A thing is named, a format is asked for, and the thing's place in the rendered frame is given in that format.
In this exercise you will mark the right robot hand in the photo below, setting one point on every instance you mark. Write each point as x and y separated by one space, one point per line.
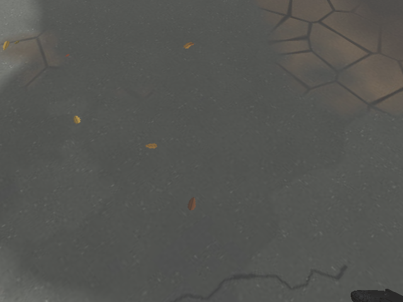
376 296

